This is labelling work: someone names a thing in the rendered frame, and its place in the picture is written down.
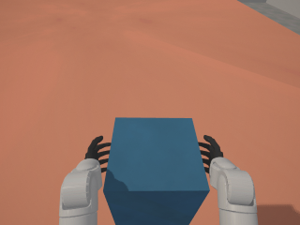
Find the robot right forearm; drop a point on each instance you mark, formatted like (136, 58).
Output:
(236, 198)

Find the robot left hand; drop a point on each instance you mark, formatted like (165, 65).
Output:
(94, 147)

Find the robot right hand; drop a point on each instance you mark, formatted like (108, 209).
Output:
(214, 151)

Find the carton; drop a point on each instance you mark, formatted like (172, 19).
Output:
(155, 173)

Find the robot left forearm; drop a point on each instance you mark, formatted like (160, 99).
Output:
(79, 194)

